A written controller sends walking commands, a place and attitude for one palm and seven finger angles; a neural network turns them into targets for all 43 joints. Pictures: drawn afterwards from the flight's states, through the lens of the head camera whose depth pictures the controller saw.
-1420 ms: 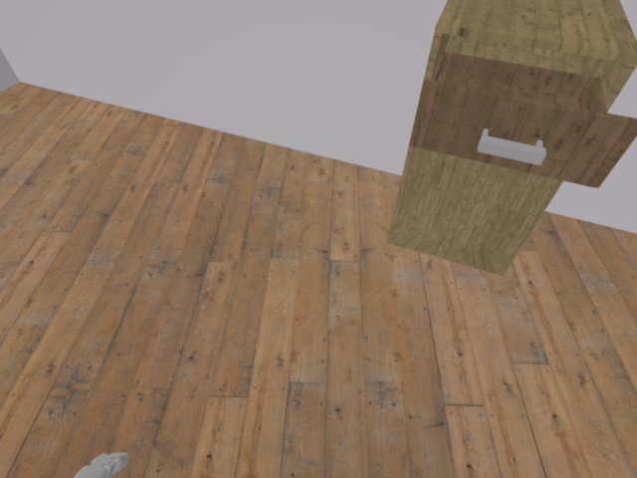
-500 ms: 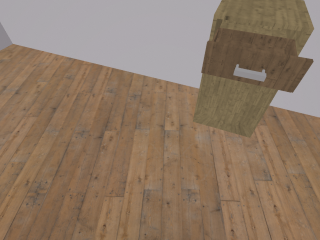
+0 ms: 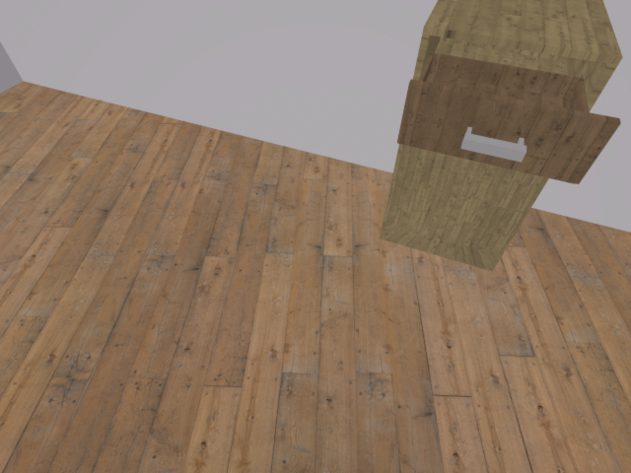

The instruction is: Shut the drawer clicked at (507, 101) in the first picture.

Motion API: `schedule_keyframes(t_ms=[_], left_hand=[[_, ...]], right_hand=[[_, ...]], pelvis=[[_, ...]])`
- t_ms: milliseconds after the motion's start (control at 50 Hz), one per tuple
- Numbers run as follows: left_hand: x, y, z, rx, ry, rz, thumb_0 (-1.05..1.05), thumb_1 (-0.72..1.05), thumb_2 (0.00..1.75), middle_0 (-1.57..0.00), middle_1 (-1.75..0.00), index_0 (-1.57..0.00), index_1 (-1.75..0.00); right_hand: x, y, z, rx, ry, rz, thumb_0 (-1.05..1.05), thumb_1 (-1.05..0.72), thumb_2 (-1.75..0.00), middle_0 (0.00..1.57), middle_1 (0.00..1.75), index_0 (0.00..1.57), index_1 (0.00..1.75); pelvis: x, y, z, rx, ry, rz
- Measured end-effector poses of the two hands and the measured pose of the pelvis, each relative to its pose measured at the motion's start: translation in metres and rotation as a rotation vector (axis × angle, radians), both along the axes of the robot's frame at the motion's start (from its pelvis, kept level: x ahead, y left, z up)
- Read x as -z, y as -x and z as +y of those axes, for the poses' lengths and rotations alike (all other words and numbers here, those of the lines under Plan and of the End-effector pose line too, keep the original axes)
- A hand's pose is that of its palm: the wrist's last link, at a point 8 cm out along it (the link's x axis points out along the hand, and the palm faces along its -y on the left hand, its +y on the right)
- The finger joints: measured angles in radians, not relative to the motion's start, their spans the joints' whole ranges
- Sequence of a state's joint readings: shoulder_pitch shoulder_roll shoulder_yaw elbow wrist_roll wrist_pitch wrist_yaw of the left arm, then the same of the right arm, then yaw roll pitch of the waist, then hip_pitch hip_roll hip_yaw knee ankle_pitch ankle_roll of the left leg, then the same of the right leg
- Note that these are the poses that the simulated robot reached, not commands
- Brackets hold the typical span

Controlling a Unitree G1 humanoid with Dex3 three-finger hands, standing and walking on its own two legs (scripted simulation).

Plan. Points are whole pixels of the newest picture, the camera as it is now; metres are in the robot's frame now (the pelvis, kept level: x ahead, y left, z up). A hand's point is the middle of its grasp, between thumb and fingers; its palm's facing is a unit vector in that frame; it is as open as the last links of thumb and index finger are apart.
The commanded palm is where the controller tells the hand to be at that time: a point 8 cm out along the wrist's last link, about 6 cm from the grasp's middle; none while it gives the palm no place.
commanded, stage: look at it before walking up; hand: left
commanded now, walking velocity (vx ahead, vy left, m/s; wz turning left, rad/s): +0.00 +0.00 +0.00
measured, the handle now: (493, 141) +0.80 -0.35 -0.01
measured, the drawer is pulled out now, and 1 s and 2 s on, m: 0.28 0.28 0.28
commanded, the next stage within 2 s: walk to a spot facing it in 0.02 s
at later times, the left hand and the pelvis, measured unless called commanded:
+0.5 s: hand out of the picture +0.07 +0.19 -0.18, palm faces -0.14 -0.95 -0.27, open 7.4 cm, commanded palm none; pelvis -0.01 -0.01 -0.02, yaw -10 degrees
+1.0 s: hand out of the picture +0.11 +0.21 -0.18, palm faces -0.34 -0.91 -0.25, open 7.4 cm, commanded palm none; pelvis -0.03 +0.03 -0.01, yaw -25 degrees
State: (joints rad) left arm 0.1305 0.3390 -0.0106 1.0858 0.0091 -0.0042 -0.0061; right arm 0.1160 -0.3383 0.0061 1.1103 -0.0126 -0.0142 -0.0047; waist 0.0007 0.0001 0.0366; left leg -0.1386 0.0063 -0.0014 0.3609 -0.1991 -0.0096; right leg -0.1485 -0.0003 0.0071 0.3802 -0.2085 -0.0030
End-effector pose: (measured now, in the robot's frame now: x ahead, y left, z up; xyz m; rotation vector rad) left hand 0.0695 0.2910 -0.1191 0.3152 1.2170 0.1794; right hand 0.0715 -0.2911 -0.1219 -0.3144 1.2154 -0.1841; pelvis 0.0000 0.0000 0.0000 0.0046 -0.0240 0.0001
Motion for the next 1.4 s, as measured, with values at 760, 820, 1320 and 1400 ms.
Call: schedule_keyframes(t_ms=[760,820,1320,1400], left_hand=[[0.015,0.011,-0.078,0.173,0.078,0.104,0.0,0.9,0.9,-0.21,-0.3,-0.21,-0.3],[0.015,0.001,-0.071,0.202,0.075,0.096,0.0,0.9,0.9,-0.21,-0.3,-0.21,-0.3],[0.019,-0.116,-0.114,0.64,0.12,0.014,0.01,0.91,0.9,-0.2,-0.3,-0.2,-0.3],[0.021,-0.126,-0.156,0.728,0.13,-0.05,0.01,0.91,0.9,-0.2,-0.3,-0.2,-0.3]], right_hand=[[0.024,0.085,0.011,0.315,-0.107,-0.029,0.0,-0.91,-0.9,0.2,0.3,0.2,0.3],[0.018,0.088,0.012,0.343,-0.087,-0.054,0.0,-0.91,-0.9,0.2,0.3,0.2,0.3],[0.019,0.242,0.096,0.737,-0.077,-0.009,0.0,-0.9,-0.9,0.2,0.3,0.2,0.3],[0.04,0.284,0.098,0.818,-0.114,0.059,0.0,-0.9,-0.9,0.2,0.3,0.2,0.3]], pelvis=[[0.008,0.029,-0.017,0.292,-0.038,0.04],[0.007,0.031,-0.01,0.327,-0.036,0.048],[0.012,0.046,0.027,0.677,0.011,0.03],[0.026,0.05,0.011,0.721,0.015,0.033]])
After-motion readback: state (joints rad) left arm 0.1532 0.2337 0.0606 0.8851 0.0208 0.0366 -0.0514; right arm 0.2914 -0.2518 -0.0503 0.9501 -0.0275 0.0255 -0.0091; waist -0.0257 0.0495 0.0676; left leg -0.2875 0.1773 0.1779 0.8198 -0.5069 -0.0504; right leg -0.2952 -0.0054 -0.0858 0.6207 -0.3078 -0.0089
